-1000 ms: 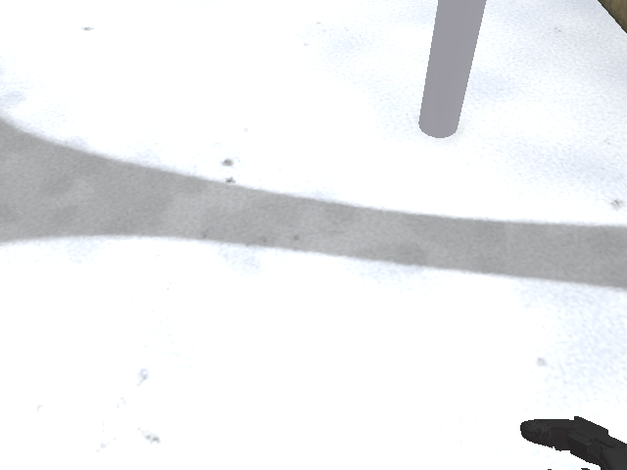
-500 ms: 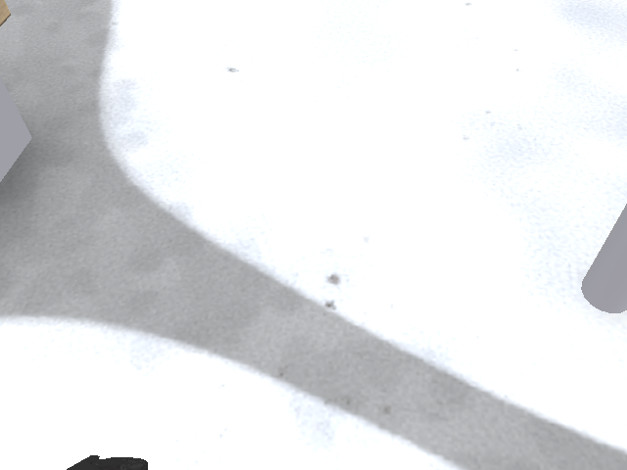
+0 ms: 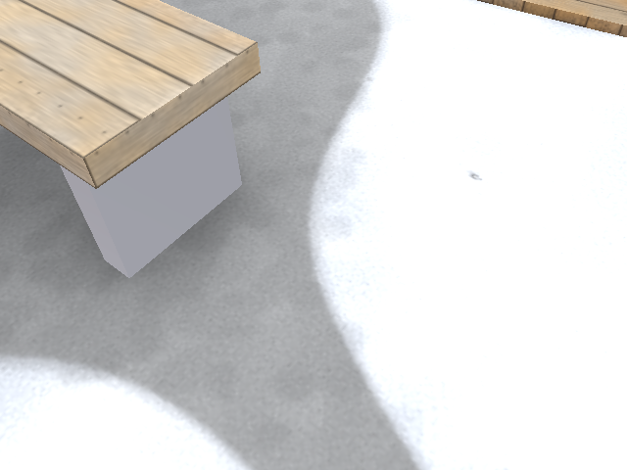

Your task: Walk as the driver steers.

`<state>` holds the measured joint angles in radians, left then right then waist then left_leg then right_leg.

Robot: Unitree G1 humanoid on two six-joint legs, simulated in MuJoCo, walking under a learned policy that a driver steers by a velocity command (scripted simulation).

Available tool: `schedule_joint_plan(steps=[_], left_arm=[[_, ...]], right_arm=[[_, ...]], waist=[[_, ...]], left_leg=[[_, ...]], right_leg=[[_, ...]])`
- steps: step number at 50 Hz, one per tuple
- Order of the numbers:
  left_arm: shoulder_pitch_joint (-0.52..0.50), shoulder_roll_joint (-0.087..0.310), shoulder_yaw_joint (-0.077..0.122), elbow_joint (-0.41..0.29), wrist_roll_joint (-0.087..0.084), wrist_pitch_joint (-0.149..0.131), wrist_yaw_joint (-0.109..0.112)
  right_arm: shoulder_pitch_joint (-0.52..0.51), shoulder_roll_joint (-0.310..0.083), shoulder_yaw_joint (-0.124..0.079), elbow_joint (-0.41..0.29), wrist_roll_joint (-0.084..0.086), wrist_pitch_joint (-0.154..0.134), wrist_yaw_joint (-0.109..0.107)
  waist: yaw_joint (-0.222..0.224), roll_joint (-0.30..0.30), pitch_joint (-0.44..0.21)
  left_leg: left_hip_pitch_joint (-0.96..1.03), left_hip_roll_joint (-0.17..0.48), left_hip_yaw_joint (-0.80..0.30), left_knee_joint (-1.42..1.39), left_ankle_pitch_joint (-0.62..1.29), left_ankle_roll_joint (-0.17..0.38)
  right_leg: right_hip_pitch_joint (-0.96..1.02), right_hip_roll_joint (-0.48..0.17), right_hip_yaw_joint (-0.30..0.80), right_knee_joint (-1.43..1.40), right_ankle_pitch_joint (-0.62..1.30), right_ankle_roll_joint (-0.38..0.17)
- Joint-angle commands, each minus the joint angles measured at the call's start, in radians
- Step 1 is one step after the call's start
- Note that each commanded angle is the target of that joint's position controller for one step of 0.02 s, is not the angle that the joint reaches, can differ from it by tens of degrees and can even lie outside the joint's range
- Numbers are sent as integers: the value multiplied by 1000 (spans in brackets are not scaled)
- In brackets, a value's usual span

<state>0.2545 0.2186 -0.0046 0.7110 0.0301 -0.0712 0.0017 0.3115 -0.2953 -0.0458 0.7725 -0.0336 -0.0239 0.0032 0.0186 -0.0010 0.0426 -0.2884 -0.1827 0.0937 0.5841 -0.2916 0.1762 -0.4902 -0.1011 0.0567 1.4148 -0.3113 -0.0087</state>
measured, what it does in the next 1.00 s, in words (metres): walks ahead, turning right: right foot, then left foot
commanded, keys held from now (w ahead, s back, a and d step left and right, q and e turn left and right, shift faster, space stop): w+e+shift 0.38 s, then e+shift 0.48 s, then shift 0.14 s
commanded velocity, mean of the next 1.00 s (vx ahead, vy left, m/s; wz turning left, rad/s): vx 0.60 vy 0.00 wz -0.70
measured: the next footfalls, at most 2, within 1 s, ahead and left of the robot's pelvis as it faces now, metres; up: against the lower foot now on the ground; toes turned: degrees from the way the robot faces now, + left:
right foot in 0.32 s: +0.48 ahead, -0.14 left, +0.00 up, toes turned -13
left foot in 0.70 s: +0.87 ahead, -0.17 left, +0.00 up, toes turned -39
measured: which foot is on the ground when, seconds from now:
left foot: down 0.00-0.32, up 0.34-0.68, down 0.70-1.00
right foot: up 0.00-0.30, down 0.32-0.68, up 0.70-1.00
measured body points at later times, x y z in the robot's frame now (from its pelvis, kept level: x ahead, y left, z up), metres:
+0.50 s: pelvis +0.46 -0.12 +0.02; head +0.49 -0.12 +0.46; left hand +0.54 +0.16 -0.11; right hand +0.58 -0.40 -0.06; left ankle +0.53 +0.04 -0.62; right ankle +0.44 -0.13 -0.72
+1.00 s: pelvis +0.69 -0.16 +0.02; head +0.72 -0.19 +0.46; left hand +1.03 -0.13 -0.06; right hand +0.55 -0.42 -0.10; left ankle +0.84 -0.14 -0.72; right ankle +0.63 -0.27 -0.66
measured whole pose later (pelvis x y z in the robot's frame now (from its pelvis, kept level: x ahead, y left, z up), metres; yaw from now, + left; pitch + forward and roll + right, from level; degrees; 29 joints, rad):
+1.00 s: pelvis +0.69 -0.16 +0.02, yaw -48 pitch +1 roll +1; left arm 0.09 0.33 0.06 0.60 0.02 0.08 -0.03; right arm 0.28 -0.29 -0.02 0.70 -0.04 -0.03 -0.03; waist -0.04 -0.01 0.06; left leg -0.35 0.06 0.15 0.46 -0.11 0.02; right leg -0.55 0.02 0.03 1.01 -0.38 0.01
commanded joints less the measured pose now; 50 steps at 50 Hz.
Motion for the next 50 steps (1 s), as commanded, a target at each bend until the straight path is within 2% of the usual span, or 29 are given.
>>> schedule_joint_plan(steps=[1, 3, 6, 8, 10, 12, 14, 15, 16, 17, 18, 19, 20, 22, 24, 26, 30, 31, 33, 34, 35, 36, 37, 38, 39, 40, 42, 45, 50], left_arm=[[69, 124, 32, -28, -3, 38, -21], [-51, 110, 29, -58, -18, 40, -29], [-147, 95, 25, -71, -28, 25, -47], [-200, 77, 17, -81, -31, 18, -62], [-212, 96, 22, -68, -30, 15, -68], [-157, 135, 33, -50, -19, 21, -68], [94, 203, 62, 20, -17, 29, -57], [328, 249, 88, 88, -16, 31, -45], [416, 292, 115, 114, -19, 42, -26], [283, 382, 135, 87, 5, 56, -17], [237, 356, 141, 42, -14, 57, -16], [226, 298, 130, 54, -16, 52, -9], [197, 247, 118, 68, -17, 49, -8], [136, 222, 100, 56, -25, 26, -2], [119, 245, 99, 47, -32, 5, -14], [115, 267, 108, 53, -35, 6, -11], [185, 248, 120, 74, -42, 47, 1], [184, 247, 123, 68, -40, 55, 5], [125, 264, 134, 35, -29, 55, 16], [73, 272, 137, 15, -30, 49, 16], [97, 197, 119, -12, -41, 44, 13], [198, 132, 103, -35, -53, 52, 28], [314, 179, 104, -42, -37, 58, 32], [254, 215, 107, -30, -11, 71, 26], [152, 228, 111, -44, 2, 88, 15], [83, 233, 118, -60, 8, 105, -2], [57, 202, 110, -86, -1, 141, -23], [34, 143, 87, -118, -5, 153, -28], [-29, 136, 65, -146, -13, 156, -37]], right_arm=[[26, -92, -21, -39, 5, -76, -4], [64, -93, -21, -16, 10, -93, 11], [70, -79, -11, -6, 22, -113, 20], [95, -90, -6, 9, 29, -126, 13], [121, -107, -5, 27, 24, -127, -2], [118, -155, -14, 30, 7, -108, -31], [63, -205, -32, 15, -20, -66, -58], [-10, -229, -40, -12, -29, -48, -63], [-59, -177, -29, -23, -29, -53, -49], [25, -13, 13, -120, 5, -75, -19], [-29, -62, 29, -156, -1, -102, -19], [-96, -89, 33, -169, -4, -119, -11], [-105, -91, 36, -170, -4, -124, -8], [-91, -83, 43, -174, -32, -81, -8], [-112, -72, 51, -200, -32, -43, -10], [-184, -45, 63, -234, -20, -34, -5], [-278, -28, 75, -247, 9, -32, -7], [-274, -37, 72, -247, 10, -35, -13], [-185, -95, 52, -222, 8, -50, -33], [-53, -122, 41, -182, 8, -66, -44], [68, -163, 28, -150, 2, -79, -52], [112, -190, 26, -179, -13, -70, -46], [92, -171, 12, -180, 0, -59, -40], [-36, -127, 9, -217, 12, -53, -53], [-116, -52, 29, -234, 12, -42, -63], [-129, -20, 42, -226, 6, -30, -68], [-105, -51, 30, -190, 4, -22, -64], [-69, -83, 11, -152, -8, -29, -43], [-112, -119, -8, -149, -7, -11, -21]], waist=[[32, -69, 36], [-8, -33, 95], [-36, -8, 87], [-51, 15, 83], [-54, 26, 58], [-8, 101, -10], [131, 143, -131], [248, 123, -208], [278, 21, -211], [70, -340, -235], [120, -132, -313], [94, 2, -190], [31, 91, -67], [-54, 115, 24], [-78, 97, 31], [-63, 31, 5], [34, -62, -86], [39, -69, -95], [-11, -79, -127], [-91, -63, -165], [-112, 28, -264], [-68, 160, -378], [-14, 201, -547], [-16, 153, -505], [-11, 98, -371], [-13, 71, -276], [0, 96, -159], [16, 124, -161], [25, 181, -166]], left_leg=[[-9, 357, -368, -431, 92, 107], [22, 305, -224, -479, 246, 35], [78, 242, -33, -508, 521, -57], [139, 275, 13, -552, 638, -86], [284, 289, 60, -522, 920, -124], [429, 329, 87, -378, 1295, -153], [457, 366, 95, -6, 1513, -164], [324, 367, 88, 322, 1430, -157], [84, 244, 91, 729, 751, -142], [-480, 62, -24, 1127, -232, -217], [-591, 107, -200, 1120, -158, -180], [-588, 170, -226, 994, -64, -161], [-527, 209, -201, 869, -31, -160], [-406, 243, -175, 762, -69, -201], [-294, 245, -121, 570, -68, -233], [-220, 201, -67, 375, 70, -236], [-55, 93, -38, 63, 348, -213], [-6, 75, -56, 7, 368, -209], [108, 69, -125, -107, 398, -195], [229, 115, -161, -207, 521, -178], [436, 327, -290, -154, 801, -130], [602, 662, -546, 21, 1416, -31], [647, 760, -686, 26, 1399, 91], [516, 700, -680, -67, 983, 131], [352, 602, -560, -142, 669, 99], [246, 530, -452, -187, 570, 65], [88, 478, -292, -235, 630, 39], [39, 464, -194, -248, 686, 40], [-69, 450, -92, -262, 432, 5]], right_leg=[[-143, -55, 36, -124, 13, -9], [-224, -37, 25, -282, 149, -31], [-162, 11, -71, -543, 401, -66], [-94, 28, -122, -674, 536, -99], [-62, 94, -188, -751, 548, -126], [-6, 169, -234, -770, 420, -149], [206, 240, -237, -764, 246, -177], [440, 226, -162, -801, 167, -218], [618, 148, -29, -790, 56, -264], [897, -102, 553, -887, 7, -472], [913, -151, 788, -1093, -108, -500], [770, -139, 717, -1162, -142, -441], [581, -108, 612, -1178, 43, -391], [330, -27, 430, -1156, 494, -349], [176, 52, 293, -1154, 823, -316], [134, 144, 201, -1100, 1023, -251], [179, 231, 203, -973, 909, -89], [187, 234, 239, -931, 859, -68], [226, 230, 321, -770, 773, -28], [228, 253, 297, -590, 692, -6], [136, 282, 208, -317, 162, 12], [-39, 362, 71, -29, -507, 5], [-78, 270, 89, 130, -400, 14], [-118, 216, 54, 146, -241, 17], [-128, 176, 31, 88, -154, 25], [-120, 158, 25, 44, -134, 38], [-69, 133, 10, -46, -123, 48], [-21, 129, -7, -197, -97, 36], [166, 125, -56, -519, -49, 1]])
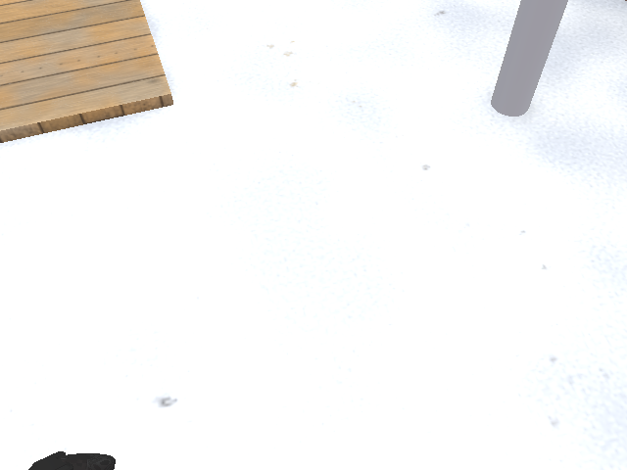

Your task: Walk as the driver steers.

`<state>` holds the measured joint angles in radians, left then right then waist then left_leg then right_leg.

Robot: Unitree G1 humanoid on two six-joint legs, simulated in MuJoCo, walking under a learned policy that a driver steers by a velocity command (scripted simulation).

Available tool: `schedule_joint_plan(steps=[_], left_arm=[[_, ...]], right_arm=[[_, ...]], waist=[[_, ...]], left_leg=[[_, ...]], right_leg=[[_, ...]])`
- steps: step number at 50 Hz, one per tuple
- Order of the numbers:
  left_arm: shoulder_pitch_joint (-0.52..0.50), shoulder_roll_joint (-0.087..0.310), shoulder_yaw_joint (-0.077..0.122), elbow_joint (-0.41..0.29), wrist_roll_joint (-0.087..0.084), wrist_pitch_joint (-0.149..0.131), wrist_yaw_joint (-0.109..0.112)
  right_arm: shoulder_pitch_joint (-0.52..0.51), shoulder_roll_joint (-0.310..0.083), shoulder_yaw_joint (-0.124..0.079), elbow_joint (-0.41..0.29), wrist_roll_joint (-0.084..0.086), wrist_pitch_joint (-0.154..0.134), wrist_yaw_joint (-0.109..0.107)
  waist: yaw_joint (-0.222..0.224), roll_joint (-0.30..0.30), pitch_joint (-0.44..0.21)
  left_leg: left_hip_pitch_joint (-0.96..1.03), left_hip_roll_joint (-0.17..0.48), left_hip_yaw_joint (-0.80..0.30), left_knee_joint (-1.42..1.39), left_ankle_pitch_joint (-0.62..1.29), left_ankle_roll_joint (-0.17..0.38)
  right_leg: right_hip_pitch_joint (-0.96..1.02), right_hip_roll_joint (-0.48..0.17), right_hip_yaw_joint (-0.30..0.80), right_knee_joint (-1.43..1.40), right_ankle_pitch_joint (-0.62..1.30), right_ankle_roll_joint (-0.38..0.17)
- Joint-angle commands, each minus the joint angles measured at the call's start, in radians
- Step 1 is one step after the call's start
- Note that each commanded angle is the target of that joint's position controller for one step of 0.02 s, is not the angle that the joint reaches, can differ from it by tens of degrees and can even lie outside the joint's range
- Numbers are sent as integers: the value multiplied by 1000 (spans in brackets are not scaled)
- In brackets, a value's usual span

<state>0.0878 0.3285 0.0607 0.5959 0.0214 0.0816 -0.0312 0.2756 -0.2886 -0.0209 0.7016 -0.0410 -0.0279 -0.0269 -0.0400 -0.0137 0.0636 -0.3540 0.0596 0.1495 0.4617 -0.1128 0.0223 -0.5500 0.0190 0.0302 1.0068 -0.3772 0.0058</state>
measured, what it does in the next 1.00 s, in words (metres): steps on the spot, turning left: right foot, then left foot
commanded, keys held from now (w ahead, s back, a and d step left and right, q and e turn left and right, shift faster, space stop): q+shift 0.84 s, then shift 0.10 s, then e+shift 0.06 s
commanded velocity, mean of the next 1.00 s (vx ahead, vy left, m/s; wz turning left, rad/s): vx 0.02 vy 0.00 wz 0.58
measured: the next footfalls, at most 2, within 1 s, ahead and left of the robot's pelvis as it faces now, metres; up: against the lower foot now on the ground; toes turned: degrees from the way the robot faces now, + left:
right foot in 0.10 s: +0.08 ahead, -0.11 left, +0.00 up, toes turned +1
left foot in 0.48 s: -0.01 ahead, +0.09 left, +0.00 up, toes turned +19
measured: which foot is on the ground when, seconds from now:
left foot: down 0.00-0.10, up 0.12-0.46, down 0.48-0.98, up 1.00-1.00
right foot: up 0.00-0.08, down 0.10-0.48, up 0.50-0.96, down 0.98-1.00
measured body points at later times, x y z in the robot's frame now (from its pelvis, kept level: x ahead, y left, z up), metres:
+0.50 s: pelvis -0.01 +0.00 -0.01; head +0.01 +0.03 +0.44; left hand +0.08 +0.30 -0.12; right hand +0.17 -0.24 -0.11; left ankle -0.05 +0.07 -0.74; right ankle +0.04 -0.11 -0.73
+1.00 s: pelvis +0.01 -0.01 +0.00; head +0.04 +0.00 +0.45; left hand -0.05 +0.31 -0.09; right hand +0.30 -0.15 -0.11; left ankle -0.05 +0.08 -0.73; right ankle +0.10 -0.06 -0.74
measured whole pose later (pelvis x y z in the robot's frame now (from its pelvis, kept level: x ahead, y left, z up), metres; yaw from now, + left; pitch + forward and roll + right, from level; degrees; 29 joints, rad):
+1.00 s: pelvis +0.01 -0.01 +0.00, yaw +41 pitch +1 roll +0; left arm 0.15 0.30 0.03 0.67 0.02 0.01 0.04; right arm 0.22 -0.33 -0.08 0.66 -0.01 0.06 0.00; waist -0.01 0.02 0.05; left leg -0.28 -0.21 -0.33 0.59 -0.31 0.03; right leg -0.31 0.07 0.09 0.50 -0.21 -0.02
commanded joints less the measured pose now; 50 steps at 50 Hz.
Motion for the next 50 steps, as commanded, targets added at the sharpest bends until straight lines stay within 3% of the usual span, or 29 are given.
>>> schedule_joint_plan(steps=[1, 3, 4, 5, 6, 7, 8, 9, 10, 12, 15, 17, 19, 22, 23, 24, 25, 26, 27, 28, 30, 31, 33, 40, 45, 47, 48, 49, 50], left_arm=[[117, 26, -5, -35, -5, 1, -3], [141, -3, -20, -19, -2, -12, 2], [169, -19, -29, 2, 3, -23, 5], [179, -1, -36, 6, 15, -36, 13], [102, 102, -25, -39, 16, -44, 24], [84, 124, -5, -30, 25, -49, 44], [31, 110, -9, -23, 26, -52, 52], [12, 101, -10, -18, 15, -54, 57], [-3, 79, -14, -22, 6, -57, 65], [13, 29, -23, -26, -6, -61, 75], [49, 15, -17, -14, 3, -61, 83], [64, 24, -7, -6, 9, -61, 82], [76, 47, 7, 5, 12, -62, 76], [67, 79, 26, 16, 1, -62, 67], [84, 78, 31, 28, -3, -62, 63], [119, 54, 29, 26, -1, -58, 56], [23, -12, 5, -69, -6, -47, 59], [-50, 9, 1, -73, 11, -40, 67], [-26, 12, 2, -56, 0, -41, 63], [-2, 27, 6, -33, -9, -49, 59], [40, 59, 16, -3, 13, -55, 54], [55, 58, 15, 8, 16, -51, 50], [55, 43, 7, 9, 10, -45, 47], [-12, 61, -3, -9, 3, -53, 52], [32, 77, -6, 7, -16, -73, 60], [84, 76, -5, 20, -20, -80, 67], [124, 70, -5, 33, -13, -86, 72], [98, 101, -2, 27, 0, -90, 80], [21, 152, -5, -13, 6, -86, 78]], right_arm=[[-54, -132, -36, -69, 1, 2, 12], [-40, -129, -33, -54, 13, 27, 22], [-16, -98, -22, -41, 18, 38, 29], [48, -25, -4, -30, 12, 41, 46], [101, 42, 11, -62, 25, 46, 52], [40, -65, -20, -46, 26, 64, 44], [39, -92, -38, -48, 43, 71, 50], [62, -115, -55, -32, 42, 74, 48], [91, -126, -68, -18, 35, 74, 44], [111, -107, -74, -4, 25, 75, 40], [51, -53, -62, -36, 35, 86, 49], [13, -33, -55, -61, 37, 94, 59], [4, -40, -58, -82, 40, 98, 66], [42, -40, -62, -89, 43, 90, 71], [71, -48, -65, -80, 36, 80, 65], [98, -137, -86, -77, 19, 67, 54], [138, -304, -128, -89, 20, 61, 50], [205, -277, -134, -78, 19, 67, 43], [152, -238, -120, -79, 24, 74, 33], [55, -205, -109, -96, 28, 84, 25], [-44, -160, -94, -122, 43, 88, 21], [-35, -159, -93, -121, 45, 86, 24], [-3, -177, -101, -108, 45, 82, 28], [24, -220, -118, -110, 28, 85, 29], [-30, -206, -114, -115, 20, 83, 34], [-63, -191, -107, -114, 25, 81, 34], [-81, -174, -98, -111, 36, 80, 29], [-31, -121, -80, -103, 39, 76, 24], [54, -56, -59, -96, 34, 72, 20]], waist=[[64, 201, -182], [73, 168, -164], [78, 132, -140], [61, -17, -133], [17, -261, -115], [70, -196, -67], [28, -209, -31], [12, -195, -12], [-6, -183, -35], [1, -120, -90], [30, -106, -117], [52, -140, -117], [61, -165, -129], [25, -137, -143], [3, -77, -142], [-1, 131, -110], [-19, 382, -44], [-79, 222, -84], [-38, 160, -68], [9, 117, -38], [42, 133, -70], [41, 112, -95], [30, 83, -109], [-14, 131, -92], [4, 166, -119], [38, 167, -121], [67, 144, -122], [35, 16, -132], [-16, -189, -143]], left_leg=[[-7, 203, -159, -138, 192, 158], [-38, 176, -163, -103, 60, 133], [-99, 148, -168, -86, -27, 87], [-155, 78, -126, -2, -180, 12], [-176, -43, -52, 94, -405, -53], [-45, -32, -162, 257, -417, -44], [-53, -66, -164, 364, -385, -35], [-86, -78, -156, 468, -357, -33], [-107, -79, -147, 538, -338, -32], [-139, -73, -130, 640, -346, -48], [-165, -42, -122, 557, -342, -60], [-110, -36, -104, 437, -353, -50], [-46, -43, -80, 346, -372, -33], [78, -67, -37, 144, -277, 2], [163, -78, -64, 14, -161, 18], [254, 60, -325, -136, -29, 59], [290, 306, -742, -134, 467, 222], [320, 310, -709, -126, 489, 301], [292, 257, -624, -117, 373, 293], [251, 181, -546, -124, 266, 246], [233, 97, -480, -113, 302, 200], [236, 86, -477, -103, 324, 194], [256, 74, -499, -93, 295, 190], [248, 50, -679, -75, 129, 197], [185, 21, -719, -33, 281, 156], [135, -3, -724, -13, 277, 115], [97, -26, -693, 16, 187, 79], [41, -86, -616, 101, -61, 31], [-51, -231, -441, 257, -406, -17]], right_leg=[[258, 17, -37, -174, -10, -17], [377, 41, -59, -397, 38, -34], [477, 35, -50, -549, 93, -48], [548, -128, 140, -715, 84, -68], [425, -396, 394, -797, 147, -147], [217, -370, 304, -772, 153, -204], [191, -324, 226, -765, 199, -209], [200, -292, 156, -751, 290, -203], [252, -269, 101, -727, 397, -195], [358, -279, 42, -670, 620, -215], [460, -302, 8, -636, 600, -215], [457, -311, -15, -620, 548, -205], [448, -333, -24, -597, 551, -198], [406, -339, -74, -507, 513, -147], [339, -313, -125, -420, 399, -86], [160, -225, -207, -197, 126, -2], [-156, -12, -181, -36, -289, 69], [-180, -28, -23, 116, -313, 57], [-182, -42, 16, 150, -217, 45], [-166, -60, 31, 120, -96, 37], [-114, -43, 17, 114, 13, 40], [-95, -32, 15, 115, 29, 45], [-95, -22, 23, 67, 44, 51], [-66, 27, 69, -146, 38, 38], [129, 56, 65, -301, 25, 6], [272, 54, 56, -451, 71, -8], [367, 31, 52, -590, 175, -21], [438, -98, 198, -699, 168, -55], [483, -332, 484, -779, 248, -128]])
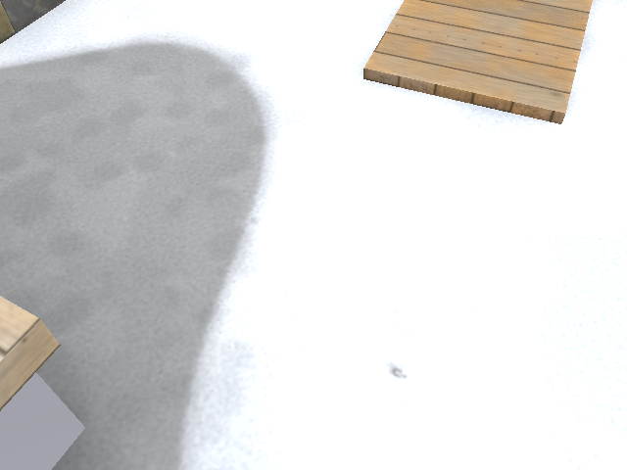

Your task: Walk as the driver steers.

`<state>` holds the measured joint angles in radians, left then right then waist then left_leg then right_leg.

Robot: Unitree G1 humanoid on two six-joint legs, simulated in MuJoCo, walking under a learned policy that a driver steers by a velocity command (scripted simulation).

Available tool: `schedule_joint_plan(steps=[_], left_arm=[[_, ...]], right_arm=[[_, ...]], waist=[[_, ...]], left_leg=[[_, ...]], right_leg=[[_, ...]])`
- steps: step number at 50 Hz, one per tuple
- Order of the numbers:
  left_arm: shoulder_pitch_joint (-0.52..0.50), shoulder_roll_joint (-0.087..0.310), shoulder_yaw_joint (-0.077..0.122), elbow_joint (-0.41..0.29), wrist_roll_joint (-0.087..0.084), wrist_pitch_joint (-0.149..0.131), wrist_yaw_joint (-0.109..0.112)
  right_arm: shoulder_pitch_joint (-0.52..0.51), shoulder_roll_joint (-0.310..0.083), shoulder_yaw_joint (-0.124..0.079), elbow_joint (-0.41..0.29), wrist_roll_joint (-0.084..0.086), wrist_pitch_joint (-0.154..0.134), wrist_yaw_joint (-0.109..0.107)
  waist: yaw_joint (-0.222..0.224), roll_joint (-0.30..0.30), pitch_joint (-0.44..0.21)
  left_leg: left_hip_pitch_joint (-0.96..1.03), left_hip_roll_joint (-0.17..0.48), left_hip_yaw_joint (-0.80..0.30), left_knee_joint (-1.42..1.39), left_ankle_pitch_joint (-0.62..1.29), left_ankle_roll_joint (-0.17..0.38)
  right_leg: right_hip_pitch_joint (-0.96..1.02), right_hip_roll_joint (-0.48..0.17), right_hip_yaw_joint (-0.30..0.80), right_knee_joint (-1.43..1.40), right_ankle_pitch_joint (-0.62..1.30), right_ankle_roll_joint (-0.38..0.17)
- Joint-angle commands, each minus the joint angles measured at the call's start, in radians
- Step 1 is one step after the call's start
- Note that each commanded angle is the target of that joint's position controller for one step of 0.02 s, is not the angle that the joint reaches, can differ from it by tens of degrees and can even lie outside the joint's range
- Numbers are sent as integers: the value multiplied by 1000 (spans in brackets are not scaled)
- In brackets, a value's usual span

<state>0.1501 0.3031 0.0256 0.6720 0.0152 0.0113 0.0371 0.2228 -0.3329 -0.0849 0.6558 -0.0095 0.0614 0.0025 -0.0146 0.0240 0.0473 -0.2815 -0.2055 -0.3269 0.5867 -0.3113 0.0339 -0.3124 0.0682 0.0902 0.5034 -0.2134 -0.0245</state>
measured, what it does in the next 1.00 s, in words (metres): walks ahead, turning right: left foot, then right foot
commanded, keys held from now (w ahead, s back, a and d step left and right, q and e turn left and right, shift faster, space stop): e+shift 0.18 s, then w+e+shift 0.66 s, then w+q+shift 0.16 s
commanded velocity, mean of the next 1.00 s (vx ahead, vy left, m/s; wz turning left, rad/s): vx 0.59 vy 0.00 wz -0.60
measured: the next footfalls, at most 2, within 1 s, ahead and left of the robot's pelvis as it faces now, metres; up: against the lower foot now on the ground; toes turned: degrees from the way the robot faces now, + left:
left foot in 0.32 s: +0.03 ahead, +0.10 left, +0.00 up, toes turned -15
right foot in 0.80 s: +0.32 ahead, -0.27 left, +0.00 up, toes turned -41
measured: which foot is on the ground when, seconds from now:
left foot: up 0.00-0.30, down 0.32-0.80, up 0.82-1.00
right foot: down 0.00-0.32, up 0.34-0.78, down 0.80-1.00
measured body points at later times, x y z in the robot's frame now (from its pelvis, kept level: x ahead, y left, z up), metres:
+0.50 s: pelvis +0.06 -0.01 +0.01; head +0.07 +0.00 +0.46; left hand +0.29 +0.21 -0.09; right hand +0.02 -0.31 -0.09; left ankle -0.01 +0.11 -0.73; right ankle +0.06 -0.15 -0.64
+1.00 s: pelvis +0.34 -0.27 +0.00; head +0.36 -0.27 +0.44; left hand +0.57 -0.10 -0.14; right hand +0.25 -0.52 -0.11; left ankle +0.48 -0.16 -0.64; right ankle +0.29 -0.24 -0.73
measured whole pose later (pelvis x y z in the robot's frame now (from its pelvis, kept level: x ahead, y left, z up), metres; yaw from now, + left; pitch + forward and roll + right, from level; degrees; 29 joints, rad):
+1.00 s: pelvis +0.34 -0.27 +0.00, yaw -41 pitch +0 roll -2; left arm 0.35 0.29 0.05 0.82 0.02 -0.05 -0.02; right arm 0.26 -0.24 0.00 0.74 -0.04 -0.06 0.02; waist -0.03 0.01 0.03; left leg -0.67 0.17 -0.05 1.26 -0.26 0.02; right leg -0.12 0.20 -0.05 0.43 -0.31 -0.17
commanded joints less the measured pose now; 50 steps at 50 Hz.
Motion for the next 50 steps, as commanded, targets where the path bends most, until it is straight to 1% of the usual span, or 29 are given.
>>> schedule_joint_plan(steps=[1, 2, 3, 5, 7, 9, 11, 13, 15, 16, 17, 18, 19, 20, 22, 28, 33, 34, 36, 38, 39, 40, 41, 42, 43, 44, 46, 48, 50], left_arm=[[12, 161, 27, -58, 19, -10, -3], [-11, 84, 4, -45, 9, -14, -15], [-58, 48, -7, -36, 2, -14, -24], [-31, 145, 31, -19, 7, 1, -30], [53, 192, 62, -1, -4, 13, -38], [91, 198, 79, 9, -12, 15, -44], [127, 193, 93, 26, -9, 26, -49], [40, 179, 99, 7, -3, 38, -60], [-129, 148, 102, -48, 0, 43, -57], [-99, 90, 96, -48, -13, 35, -45], [-38, 20, 69, -72, -22, 20, -38], [-82, 99, 77, -82, -4, 8, -48], [-88, 120, 86, -79, -5, 2, -70], [-48, 119, 87, -60, 3, 1, -87], [-8, 109, 84, -40, 19, 10, -113], [-174, 92, 63, -98, 22, 15, -140], [-333, 46, 24, -163, 22, 4, -163], [-344, 33, 14, -172, 19, 3, -163], [-290, 24, 4, -164, 15, 3, -149], [-18, 84, 31, -97, 12, -3, -128], [218, 146, 63, -28, 10, -14, -110], [315, 213, 98, 28, 8, -15, -83], [224, 333, 123, 1, 18, 5, -70], [284, 319, 128, -13, 8, 13, -63], [263, 276, 117, 24, 11, 4, -50], [232, 207, 98, 39, 16, -13, -42], [130, 124, 62, 34, 21, -53, -31], [149, 90, 44, 67, 6, -93, -43], [199, 95, 44, 100, 2, -119, -60]], right_arm=[[95, -100, -16, -29, -9, -9, -19], [89, -88, -10, -5, -12, -5, -22], [75, -66, 1, 13, -14, -2, -14], [28, -76, 1, 7, -14, -7, -9], [-2, -82, 5, 4, -8, -11, -14], [-39, -66, 14, -8, 0, -15, -24], [-54, -67, 20, -22, -12, -33, -17], [-17, -53, 27, -13, -7, -49, -15], [200, -66, 19, 61, -6, -63, -40], [252, -160, -5, 88, -9, -71, -60], [104, -223, -12, 26, -18, -79, -64], [4, -191, -7, 3, -33, -85, -62], [-29, -125, 12, 1, -33, -99, -54], [-34, -99, 21, 6, -28, -115, -45], [33, -108, 22, 27, -22, -136, -37], [235, -88, 25, 112, -31, -162, -8], [296, -68, 34, 174, -36, -174, -17], [301, -72, 34, 187, -38, -174, -20], [290, -101, 32, 199, -35, -169, -32], [260, -178, 12, 197, -35, -142, -45], [215, -202, 4, 175, -29, -138, -38], [205, -148, 12, 167, -38, -143, -20], [189, -29, 43, 51, -19, -165, 7], [28, -114, 31, -11, -21, -191, 10], [16, -88, 41, -17, -6, -199, 6], [77, -73, 51, 18, -5, -197, 0], [165, -39, 62, 68, -36, -155, 9], [162, -16, 65, 83, -36, -109, 23], [28, -6, 67, 48, -15, -97, 32]], waist=[[-9, -209, -129], [-30, -145, -101], [-46, -145, -69], [-18, -240, -40], [11, -198, -55], [27, -179, -71], [37, -191, -124], [-14, -233, -72], [-158, -178, -9], [-154, 26, -24], [-87, 211, -68], [-43, 70, -15], [-15, 41, 7], [1, 48, 7], [-13, 86, 13], [-88, 66, 115], [-107, 62, 186], [-98, 61, 178], [-34, 89, 93], [128, 148, -82], [233, 147, -198], [240, 40, -242], [117, -241, -308], [201, -56, -369], [155, -35, -236], [82, 55, -117], [-22, 78, -39], [-47, 24, 19], [-13, -8, 97]], left_leg=[[-82, 15, 67, 208, -284, -35], [-28, 69, 53, 205, -215, -41], [15, 112, 115, 155, -142, -51], [-31, 95, 227, 131, -124, -62], [-110, 84, 249, 164, -175, -71], [-160, 92, 234, 169, -185, -72], [-113, 93, 244, 134, -229, -58], [53, 80, 262, 0, -220, -28], [439, 79, 342, -382, -3, 13], [639, 253, 214, -439, -64, 27], [548, 600, -222, -460, -366, 93], [371, 634, -252, -460, -450, 138], [321, 578, -176, -456, -412, 127], [322, 517, -74, -456, -327, 102], [318, 454, 78, -468, -229, 77], [361, 443, 288, -491, -40, 54], [386, 441, 470, -515, 296, 21], [399, 437, 517, -486, 482, 9], [389, 440, 595, -341, 1174, -8], [361, 497, 587, 26, 1517, 8], [207, 506, 562, 305, 1405, 25], [-49, 412, 547, 630, 681, 11], [-499, 209, 470, 1025, -153, -54], [-600, 217, 258, 1063, -23, -34], [-622, 276, 260, 1010, 34, -21], [-545, 326, 282, 905, 63, -15], [-394, 374, 277, 807, 27, -20], [-368, 394, 292, 726, 4, -22], [-429, 382, 333, 595, 122, -1]], right_leg=[[131, -409, 529, -262, 170, -205], [82, -367, 474, -266, 124, -202], [47, -278, 369, -264, 54, -156], [96, -172, 319, -215, 116, -116], [186, -186, 373, -181, 223, -136], [245, -195, 426, -174, 233, -155], [223, -160, 473, -254, -305, -174], [32, -117, 477, -304, -447, -146], [-270, 32, 324, -245, -358, 9], [-475, 125, 167, 45, -369, 79], [-582, 101, 82, 361, -308, 34], [-589, -27, 77, 463, -153, 28], [-567, -48, 74, 523, -84, 20], [-563, -48, 58, 580, -36, 23], [-577, -66, 3, 686, 2, 23], [-712, -112, -50, 709, 76, 3], [-652, -125, -209, 478, 66, -53], [-595, -112, -248, 421, 39, -81], [-349, -19, -342, 324, -15, -141], [-28, 58, -320, 312, -130, -194], [282, 77, -239, 244, -144, -235], [545, -7, -56, 143, -197, -256], [790, -292, 549, -44, -414, -394], [784, -311, 723, -184, -435, -405], [666, -329, 623, -236, -333, -365], [462, -313, 501, -255, -206, -322], [199, -237, 310, -283, -76, -282], [80, -197, 185, -334, 40, -253], [59, -143, 41, -397, 229, -172]])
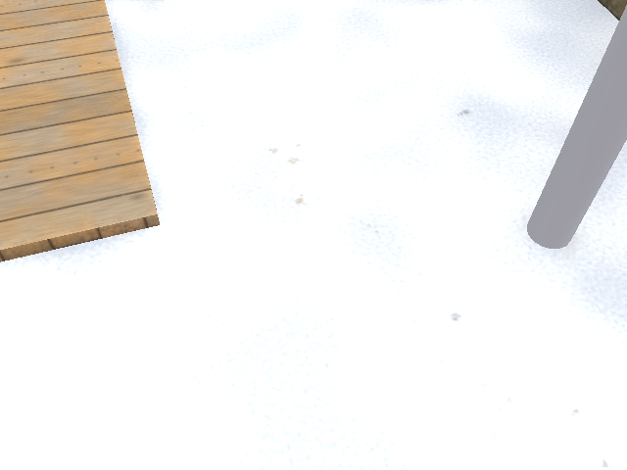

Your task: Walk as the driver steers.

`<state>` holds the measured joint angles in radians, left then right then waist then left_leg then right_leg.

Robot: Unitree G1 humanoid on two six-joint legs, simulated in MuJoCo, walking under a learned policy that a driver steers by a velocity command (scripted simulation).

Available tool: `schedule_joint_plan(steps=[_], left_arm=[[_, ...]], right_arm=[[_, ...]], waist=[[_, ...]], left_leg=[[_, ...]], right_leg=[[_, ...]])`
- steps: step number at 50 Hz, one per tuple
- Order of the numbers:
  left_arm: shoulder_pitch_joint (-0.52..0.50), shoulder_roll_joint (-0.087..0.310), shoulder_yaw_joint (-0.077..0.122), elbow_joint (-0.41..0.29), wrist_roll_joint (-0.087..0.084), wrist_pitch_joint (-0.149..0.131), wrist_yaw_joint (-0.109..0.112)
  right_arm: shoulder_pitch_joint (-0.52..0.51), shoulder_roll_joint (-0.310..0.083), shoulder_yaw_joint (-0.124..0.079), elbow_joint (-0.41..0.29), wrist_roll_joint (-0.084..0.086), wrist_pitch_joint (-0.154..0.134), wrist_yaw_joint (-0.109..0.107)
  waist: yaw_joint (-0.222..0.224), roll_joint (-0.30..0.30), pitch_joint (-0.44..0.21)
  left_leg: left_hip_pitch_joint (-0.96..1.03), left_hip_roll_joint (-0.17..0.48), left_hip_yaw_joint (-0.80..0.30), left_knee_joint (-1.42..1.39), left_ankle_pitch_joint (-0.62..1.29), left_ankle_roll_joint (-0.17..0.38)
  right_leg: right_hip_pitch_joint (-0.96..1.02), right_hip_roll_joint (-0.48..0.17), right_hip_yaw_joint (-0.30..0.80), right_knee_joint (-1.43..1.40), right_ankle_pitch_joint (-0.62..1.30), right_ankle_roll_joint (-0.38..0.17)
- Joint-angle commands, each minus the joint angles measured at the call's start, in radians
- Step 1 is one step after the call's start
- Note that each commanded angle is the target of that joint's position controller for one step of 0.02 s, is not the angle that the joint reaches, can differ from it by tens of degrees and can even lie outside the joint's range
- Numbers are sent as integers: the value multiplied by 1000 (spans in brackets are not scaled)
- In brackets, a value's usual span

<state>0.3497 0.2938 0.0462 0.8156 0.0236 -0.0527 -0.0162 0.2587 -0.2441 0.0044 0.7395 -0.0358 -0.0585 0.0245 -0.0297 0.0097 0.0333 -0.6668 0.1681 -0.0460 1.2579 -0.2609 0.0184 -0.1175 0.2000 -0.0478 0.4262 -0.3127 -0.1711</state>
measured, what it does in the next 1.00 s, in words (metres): walks ahead, turning left: left foot, then right foot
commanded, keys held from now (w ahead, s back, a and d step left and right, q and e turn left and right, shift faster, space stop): w+q+shift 1.00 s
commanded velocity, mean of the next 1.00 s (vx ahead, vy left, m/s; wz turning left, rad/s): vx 0.99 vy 0.00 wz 0.76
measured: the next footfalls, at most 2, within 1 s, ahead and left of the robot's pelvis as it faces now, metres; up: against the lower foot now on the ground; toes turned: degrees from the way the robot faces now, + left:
left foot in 0.24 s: +0.44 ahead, +0.07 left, +0.00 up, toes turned +10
right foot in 0.64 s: +0.88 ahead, -0.01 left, +0.00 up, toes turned +32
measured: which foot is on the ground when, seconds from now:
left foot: up 0.00-0.22, down 0.24-0.66, up 0.68-1.00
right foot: down 0.00-0.22, up 0.24-0.62, down 0.64-1.00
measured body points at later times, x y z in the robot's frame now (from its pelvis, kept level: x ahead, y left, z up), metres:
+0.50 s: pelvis +0.48 +0.05 +0.01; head +0.50 +0.05 +0.46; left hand +0.68 +0.31 -0.03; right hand +0.50 -0.24 -0.12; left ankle +0.40 +0.06 -0.73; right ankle +0.69 -0.10 -0.66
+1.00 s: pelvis +0.92 +0.18 -0.01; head +0.94 +0.20 +0.44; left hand +0.65 +0.30 -0.13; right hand +1.27 +0.24 -0.04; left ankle +0.99 +0.36 -0.67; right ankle +0.85 -0.04 -0.73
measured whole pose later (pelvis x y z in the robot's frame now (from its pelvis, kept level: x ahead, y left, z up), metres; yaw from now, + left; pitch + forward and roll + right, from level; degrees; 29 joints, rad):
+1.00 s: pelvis +0.92 +0.18 -0.01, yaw +47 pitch +2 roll -2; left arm 0.55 0.30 0.04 0.92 0.03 -0.11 0.01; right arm -0.08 -0.32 -0.02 0.58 -0.03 -0.01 0.09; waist 0.09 0.05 0.02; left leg -0.80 0.04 0.11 0.90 -0.05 0.14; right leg 0.18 0.00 -0.27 0.22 -0.42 0.05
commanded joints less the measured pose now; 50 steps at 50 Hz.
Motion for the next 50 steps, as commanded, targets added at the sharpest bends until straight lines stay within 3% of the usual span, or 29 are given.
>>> schedule_joint_plan(steps=[1, 3, 5, 8, 10, 11, 12, 13, 14, 15, 16, 17, 18, 20, 25, 29, 30, 31, 32, 33, 34, 35, 36, 37, 40, 42, 46, 47, 50], left_arm=[[16, 102, 21, -33, -5, -64, -13], [31, 78, 8, -22, -11, -78, -15], [53, 85, 0, -4, -18, -91, -4], [32, 136, 7, -5, -11, -95, 29], [-8, 176, 21, -15, 9, -68, 62], [-67, 201, 30, -33, 24, -48, 73], [-182, 231, 43, -56, 25, -29, 78], [-265, 107, 13, -73, 35, -37, 53], [-172, -35, -29, -169, 12, -59, 40], [-93, 5, -48, -217, -1, -80, 29], [-153, 76, -47, -201, 21, -95, 19], [-179, 87, -44, -197, 34, -94, 13], [-198, 76, -51, -217, 55, -77, 11], [-205, 59, -64, -224, 65, -25, 9], [-438, 17, -90, -320, 7, -20, -6], [-425, 64, -69, -319, 1, -32, 9], [-357, 101, -52, -297, 2, -37, 18], [-217, 143, -30, -260, -1, -44, 28], [-4, 190, -3, -212, 8, -51, 44], [227, 262, 26, -174, 37, -54, 63], [109, 346, 45, -186, 58, -43, 54], [-4, 238, 42, -207, 49, -33, 47], [-57, 142, 20, -209, 39, -30, 41], [-52, 102, 11, -181, 41, -29, 36], [48, 38, -4, -70, 18, -51, 27], [55, 31, -5, -43, 2, -67, 13], [8, 56, -1, -17, 5, -82, 17], [20, 91, 2, -16, 7, -87, 17], [92, 149, 16, 6, 7, -78, 31]], right_arm=[[-62, -84, -19, -54, 24, 20, 13], [-126, -71, -15, -58, 39, 8, 24], [-162, -55, -9, -63, 40, 0, 37], [-96, -95, -19, -16, 39, 0, 41], [77, -164, -44, 49, 29, 15, 31], [266, -211, -67, 105, 26, 22, 24], [496, -257, -97, 160, 29, 27, 12], [525, -242, -100, 205, 44, 36, -3], [378, -271, -104, 172, 19, 34, -6], [300, -270, -110, 121, 11, 33, -13], [236, -198, -104, 92, 14, 32, -20], [181, -167, -95, 96, 15, 30, -19], [175, -176, -92, 100, 19, 16, -23], [154, -173, -83, 100, 23, -15, -23], [169, -214, -111, 86, 45, -36, -9], [202, -244, -133, 82, 39, -28, -8], [193, -262, -138, 77, 34, -28, -11], [165, -294, -145, 71, 28, -29, -9], [102, -289, -143, 53, 26, -37, -7], [70, -148, -105, 13, 21, -49, -12], [192, -55, -69, -65, 78, -46, -8], [132, -138, -69, -26, 45, -22, -21], [40, -168, -77, -28, 23, -11, -13], [-12, -165, -78, -32, 14, -2, 0], [-97, -94, -60, -90, 0, 34, 38], [-153, -75, -45, -139, 1, 48, 47], [-259, -92, -30, -187, 9, 54, 67], [-297, -74, -17, -216, 6, 51, 74], [-337, -94, -16, -200, 2, 48, 76]], waist=[[18, -20, 136], [42, -12, 132], [50, -30, 104], [-2, -101, 2], [-107, -134, -95], [-210, -135, -158], [-357, -98, -187], [-321, 108, -105], [-104, 325, -131], [-64, 221, -288], [-52, -39, -160], [9, -149, -39], [43, -142, 20], [88, -146, 93], [-28, 3, 83], [-59, 56, -6], [-27, 54, -62], [57, 40, -156], [179, 31, -258], [245, -128, -395], [92, -485, -491], [92, -290, -331], [106, -149, -205], [101, -55, -124], [66, -112, -43], [42, -107, -25], [12, -64, 44], [5, -74, 85], [11, -68, 63]], left_leg=[[-58, -10, 66, -159, 139, 25], [-4, -73, 111, -333, 284, 52], [79, -120, 171, -474, 427, 82], [205, -215, 225, -577, 485, 111], [384, -297, 253, -578, 375, 126], [555, -313, 226, -579, 301, 153], [729, -243, 118, -679, 265, 238], [838, -199, 41, -655, 215, 260], [1019, -60, -352, -589, 426, 400], [1097, 85, -736, -878, -38, 509], [912, 79, -767, -1028, -265, 449], [698, 37, -676, -1064, -261, 384], [558, 1, -624, -1060, -165, 372], [310, -91, -475, -1104, -127, 338], [221, -200, -311, -1127, 211, 253], [472, -165, -349, -978, 465, 182], [524, -165, -350, -868, 604, 159], [534, -181, -330, -682, 685, 136], [410, -213, -307, -432, 611, 116], [241, -261, -227, -91, 99, 127], [-35, -321, -114, 149, -256, 97], [-156, -214, -81, 216, -136, 110], [-166, -172, -47, 168, -48, 103], [-139, -140, -37, 124, -15, 93], [-153, -80, -28, 94, -10, 85], [-181, -70, -4, 65, 31, 86], [-101, -103, 90, -157, 227, 91], [-62, -87, 117, -282, 248, 103], [113, -205, 263, -444, 234, 151]], right_leg=[[-132, -253, 120, -338, 444, 1], [-107, -204, -4, -345, 674, 70], [-46, -237, -54, -387, 883, 107], [159, -295, -113, -283, 1337, 171], [231, -335, -127, -22, 1601, 197], [187, -348, -121, 239, 1651, 202], [53, -309, -130, 692, 1469, 199], [-265, -124, -111, 1142, 297, 166], [-687, -62, 54, 1425, -208, 209], [-802, -106, 207, 1393, -178, 192], [-781, -171, 219, 1241, -60, 158], [-711, -208, 185, 1117, -10, 148], [-664, -229, 186, 1044, -33, 165], [-548, -281, 145, 853, -36, 201], [-313, -271, 51, 280, 359, 231], [-222, -206, 61, 83, 376, 207], [-142, -180, 65, 67, 302, 196], [7, -169, 63, 64, 217, 183], [249, -235, 103, 117, 133, 164], [473, -484, 354, 102, -254, 147], [567, -714, 978, -164, -486, 44], [442, -664, 935, -190, -640, 20], [321, -605, 705, -165, -477, 38], [214, -558, 537, -161, -230, 52], [121, -484, 258, -177, 137, 98], [93, -480, 134, -203, 330, 113], [16, -385, -123, -288, 523, 149], [-7, -413, -150, -292, 608, 155], [90, -395, -231, -200, 1141, 186]])
Keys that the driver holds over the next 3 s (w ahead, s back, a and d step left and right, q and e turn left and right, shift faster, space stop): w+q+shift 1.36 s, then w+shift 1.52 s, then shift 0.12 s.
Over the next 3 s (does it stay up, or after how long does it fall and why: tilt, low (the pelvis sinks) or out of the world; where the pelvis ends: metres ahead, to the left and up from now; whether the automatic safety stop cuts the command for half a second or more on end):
stays up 1.36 1.98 0.02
